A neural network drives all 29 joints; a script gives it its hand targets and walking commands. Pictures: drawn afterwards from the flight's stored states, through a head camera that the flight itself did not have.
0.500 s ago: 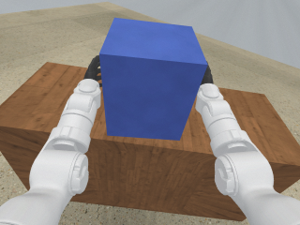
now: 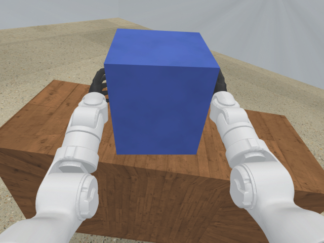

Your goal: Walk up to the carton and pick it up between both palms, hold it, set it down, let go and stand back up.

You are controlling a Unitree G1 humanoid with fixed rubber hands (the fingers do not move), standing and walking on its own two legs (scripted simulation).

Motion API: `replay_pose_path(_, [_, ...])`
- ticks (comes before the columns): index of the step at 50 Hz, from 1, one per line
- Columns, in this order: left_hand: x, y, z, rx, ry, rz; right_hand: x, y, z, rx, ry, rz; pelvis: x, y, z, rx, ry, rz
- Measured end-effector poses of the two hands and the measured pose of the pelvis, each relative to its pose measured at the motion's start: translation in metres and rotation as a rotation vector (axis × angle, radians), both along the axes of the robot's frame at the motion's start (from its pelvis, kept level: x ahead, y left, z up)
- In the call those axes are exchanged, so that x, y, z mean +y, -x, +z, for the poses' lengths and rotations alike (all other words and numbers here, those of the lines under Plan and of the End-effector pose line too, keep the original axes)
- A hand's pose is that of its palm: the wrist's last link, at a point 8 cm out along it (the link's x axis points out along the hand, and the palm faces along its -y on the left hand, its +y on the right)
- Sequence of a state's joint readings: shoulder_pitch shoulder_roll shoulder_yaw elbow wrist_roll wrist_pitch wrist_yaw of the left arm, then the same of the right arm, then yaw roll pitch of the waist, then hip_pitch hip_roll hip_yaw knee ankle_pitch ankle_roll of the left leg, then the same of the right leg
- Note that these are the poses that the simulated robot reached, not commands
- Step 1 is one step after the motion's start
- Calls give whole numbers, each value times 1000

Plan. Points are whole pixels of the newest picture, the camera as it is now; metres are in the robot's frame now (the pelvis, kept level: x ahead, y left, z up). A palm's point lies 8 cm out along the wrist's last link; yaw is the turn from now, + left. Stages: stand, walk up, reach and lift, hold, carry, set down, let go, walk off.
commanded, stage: reach and lift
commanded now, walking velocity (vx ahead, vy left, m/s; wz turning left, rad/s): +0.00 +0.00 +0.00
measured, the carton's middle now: (158, 93) +0.42 +0.04 +0.21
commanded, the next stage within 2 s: hold in 0.38 s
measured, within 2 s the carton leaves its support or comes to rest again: neither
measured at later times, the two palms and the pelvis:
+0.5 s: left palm (107, 91) +0.39 +0.16 +0.22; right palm (230, 90) +0.40 -0.14 +0.26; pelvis +0.01 -0.01 +0.00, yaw +0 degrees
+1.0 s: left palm (88, 88) +0.34 +0.19 +0.25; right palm (229, 91) +0.35 -0.11 +0.28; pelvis -0.03 +0.01 +0.00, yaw +0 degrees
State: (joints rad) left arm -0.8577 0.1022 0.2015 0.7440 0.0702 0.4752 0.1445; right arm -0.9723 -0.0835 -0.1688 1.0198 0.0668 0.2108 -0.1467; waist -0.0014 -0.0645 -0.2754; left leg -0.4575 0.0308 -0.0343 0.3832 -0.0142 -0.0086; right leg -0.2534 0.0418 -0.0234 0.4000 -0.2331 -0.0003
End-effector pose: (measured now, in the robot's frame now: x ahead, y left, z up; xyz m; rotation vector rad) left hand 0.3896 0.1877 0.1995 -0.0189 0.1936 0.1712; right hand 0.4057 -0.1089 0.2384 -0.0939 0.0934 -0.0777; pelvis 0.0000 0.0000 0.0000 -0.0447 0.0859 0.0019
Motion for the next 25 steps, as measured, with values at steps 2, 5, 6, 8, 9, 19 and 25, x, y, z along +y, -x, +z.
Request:
replay_pose_path(2, [-5,2,3,14,-5,-4,-5,2,2,14,-3,-3,-3,-1,1,-29,-5,2])
replay_pose_path(5, [-14,4,-1,59,-33,-21,-15,6,-5,57,-8,-12,-9,-1,2,-71,-12,4])
replay_pose_path(6, [-17,4,-3,76,-43,-26,-18,6,-9,73,-10,-15,-10,-1,2,-80,-14,4])
replay_pose_path(8, [-23,3,-8,104,-56,-35,-24,6,-16,101,-15,-20,-13,0,2,-86,-16,3])
replay_pose_path(9, [-25,2,-10,114,-60,-39,-26,5,-19,110,-19,-23,-13,0,2,-87,-17,3])
replay_pose_path(19, [-31,-6,2,68,-87,-31,-32,-5,-11,63,-61,-21,-16,-5,2,-80,-21,3])
replay_pose_path(25, [-26,1,23,3,-84,-27,-26,3,18,-3,-74,-17,-15,-5,3,-84,-18,3])
